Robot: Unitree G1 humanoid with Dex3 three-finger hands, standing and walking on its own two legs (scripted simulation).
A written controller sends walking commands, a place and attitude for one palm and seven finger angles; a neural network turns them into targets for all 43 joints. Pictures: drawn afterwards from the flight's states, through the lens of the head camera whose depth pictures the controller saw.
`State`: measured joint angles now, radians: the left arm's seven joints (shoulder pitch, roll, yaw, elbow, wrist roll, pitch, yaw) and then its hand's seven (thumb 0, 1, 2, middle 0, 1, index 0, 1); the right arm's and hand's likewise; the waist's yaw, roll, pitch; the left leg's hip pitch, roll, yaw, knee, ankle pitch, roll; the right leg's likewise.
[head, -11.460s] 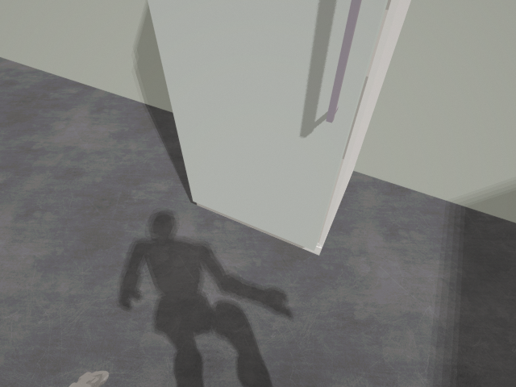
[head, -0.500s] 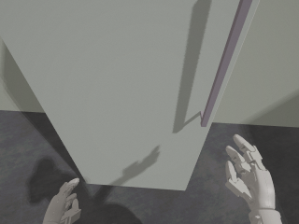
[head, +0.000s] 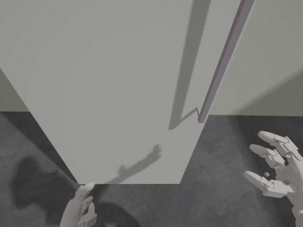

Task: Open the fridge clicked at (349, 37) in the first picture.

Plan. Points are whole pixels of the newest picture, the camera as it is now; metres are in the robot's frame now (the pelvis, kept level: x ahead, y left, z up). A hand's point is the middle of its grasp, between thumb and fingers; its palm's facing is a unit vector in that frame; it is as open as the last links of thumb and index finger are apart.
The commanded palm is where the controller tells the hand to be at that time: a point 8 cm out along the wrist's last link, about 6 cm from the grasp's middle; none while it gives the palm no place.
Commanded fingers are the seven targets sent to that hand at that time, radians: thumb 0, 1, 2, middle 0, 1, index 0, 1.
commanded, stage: raise the hand to about handle height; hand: right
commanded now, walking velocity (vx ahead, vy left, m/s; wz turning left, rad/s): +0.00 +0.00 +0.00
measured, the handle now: (221, 55) +0.46 -0.13 +0.25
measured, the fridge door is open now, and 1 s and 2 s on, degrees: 0 0 0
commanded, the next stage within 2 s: move the hooked fingers beside the handle in 1.30 s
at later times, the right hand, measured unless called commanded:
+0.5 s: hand out of the picture +0.26 -0.30 +0.19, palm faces +0.04 +0.99 -0.12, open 13.6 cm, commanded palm +0.22 -0.34 +0.21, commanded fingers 0.00 0.50 -0.30 0.30 1.20 0.30 1.20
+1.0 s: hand out of the picture +0.29 -0.33 +0.25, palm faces +0.02 +0.99 -0.14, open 14.0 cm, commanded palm +0.24 -0.36 +0.26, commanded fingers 0.00 0.50 -0.30 0.30 1.20 0.30 1.20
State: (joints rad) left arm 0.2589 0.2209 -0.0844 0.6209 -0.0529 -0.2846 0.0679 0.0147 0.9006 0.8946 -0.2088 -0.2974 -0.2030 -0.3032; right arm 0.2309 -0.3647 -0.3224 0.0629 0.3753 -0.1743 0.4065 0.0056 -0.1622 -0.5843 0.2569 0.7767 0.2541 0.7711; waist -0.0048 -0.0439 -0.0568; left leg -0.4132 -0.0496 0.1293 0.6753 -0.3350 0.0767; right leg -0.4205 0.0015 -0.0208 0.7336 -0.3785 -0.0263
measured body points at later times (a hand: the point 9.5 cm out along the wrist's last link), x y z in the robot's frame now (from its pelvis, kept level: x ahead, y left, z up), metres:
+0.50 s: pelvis +0.01 -0.04 +0.02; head -0.01 -0.03 +0.47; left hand +0.22 +0.17 -0.03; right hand +0.25 -0.35 +0.20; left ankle +0.01 +0.06 -0.72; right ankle +0.00 -0.10 -0.72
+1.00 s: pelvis +0.00 -0.04 +0.02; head -0.02 -0.03 +0.47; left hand +0.21 +0.18 -0.04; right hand +0.28 -0.38 +0.26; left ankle +0.01 +0.06 -0.72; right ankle +0.00 -0.10 -0.72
